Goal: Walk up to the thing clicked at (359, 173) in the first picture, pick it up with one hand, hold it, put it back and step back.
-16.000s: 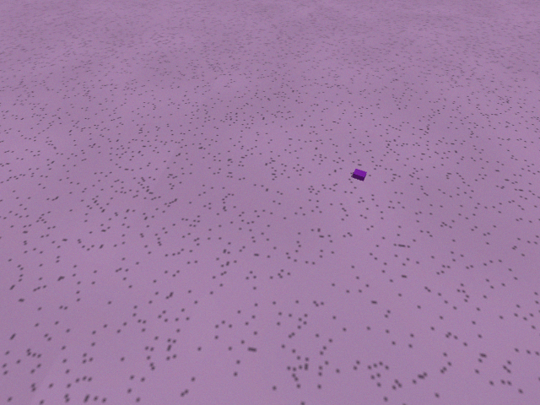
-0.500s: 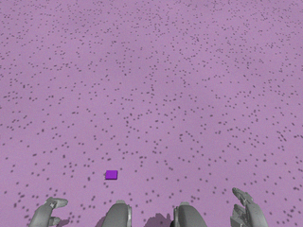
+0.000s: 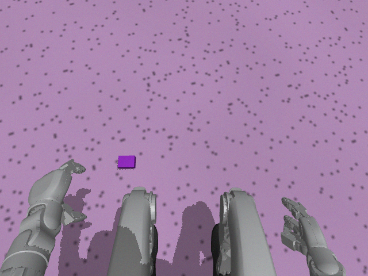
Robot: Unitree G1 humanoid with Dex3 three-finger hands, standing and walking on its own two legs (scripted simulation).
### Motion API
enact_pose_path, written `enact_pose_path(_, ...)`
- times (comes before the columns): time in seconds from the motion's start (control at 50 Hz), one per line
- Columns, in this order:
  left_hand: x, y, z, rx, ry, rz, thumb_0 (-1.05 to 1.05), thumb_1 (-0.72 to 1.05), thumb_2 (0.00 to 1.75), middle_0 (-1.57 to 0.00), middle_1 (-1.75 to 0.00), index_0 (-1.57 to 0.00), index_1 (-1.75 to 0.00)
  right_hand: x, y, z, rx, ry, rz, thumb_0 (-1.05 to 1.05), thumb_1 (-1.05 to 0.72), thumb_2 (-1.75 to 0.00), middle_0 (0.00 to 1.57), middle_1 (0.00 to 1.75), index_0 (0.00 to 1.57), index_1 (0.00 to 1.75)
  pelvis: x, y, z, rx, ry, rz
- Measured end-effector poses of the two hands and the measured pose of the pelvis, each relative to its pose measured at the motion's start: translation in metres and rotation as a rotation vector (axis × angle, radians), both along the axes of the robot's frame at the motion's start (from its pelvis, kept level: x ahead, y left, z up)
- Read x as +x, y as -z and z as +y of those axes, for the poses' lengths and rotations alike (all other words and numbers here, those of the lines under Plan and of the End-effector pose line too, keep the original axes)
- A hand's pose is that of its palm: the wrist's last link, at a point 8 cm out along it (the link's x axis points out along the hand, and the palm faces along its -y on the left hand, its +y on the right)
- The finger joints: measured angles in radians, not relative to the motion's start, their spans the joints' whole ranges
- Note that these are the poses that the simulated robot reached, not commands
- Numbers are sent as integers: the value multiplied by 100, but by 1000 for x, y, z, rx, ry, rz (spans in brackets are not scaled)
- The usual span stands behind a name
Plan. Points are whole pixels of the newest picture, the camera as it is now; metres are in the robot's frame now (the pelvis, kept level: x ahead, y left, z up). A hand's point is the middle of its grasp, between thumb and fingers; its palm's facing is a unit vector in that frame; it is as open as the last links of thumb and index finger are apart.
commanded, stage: rise first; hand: left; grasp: from above
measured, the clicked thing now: (127, 162) +0.43 +0.23 -0.48
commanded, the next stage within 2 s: approach in 1.68 s
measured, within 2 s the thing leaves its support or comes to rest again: neither
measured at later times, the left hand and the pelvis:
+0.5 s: hand (88, 179) +0.34 +0.29 -0.28, palm faces -0.47 -0.14 -0.87, open 11.7 cm; pelvis -0.04 +0.01 -0.12, yaw -3 degrees
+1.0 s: hand (99, 169) +0.38 +0.28 -0.32, palm faces -0.47 -0.03 -0.88, open 11.7 cm; pelvis -0.03 +0.01 -0.15, yaw -4 degrees
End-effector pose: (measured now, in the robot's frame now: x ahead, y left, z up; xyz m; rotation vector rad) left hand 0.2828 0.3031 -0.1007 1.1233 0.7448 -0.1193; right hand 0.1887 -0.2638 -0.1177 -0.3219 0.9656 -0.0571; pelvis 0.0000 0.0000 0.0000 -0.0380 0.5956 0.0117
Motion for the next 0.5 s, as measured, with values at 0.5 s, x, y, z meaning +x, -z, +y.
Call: enact_pose_path(0.5, 60, 120, -3, 187, 346, -88, 0, -13, 70, -44, -62, -43, -63, -138, 103, -9, -82, 93, 306, 0, -89, -90, 20, 30, 20, 30, -39, 116, 10, -61, 20, -41)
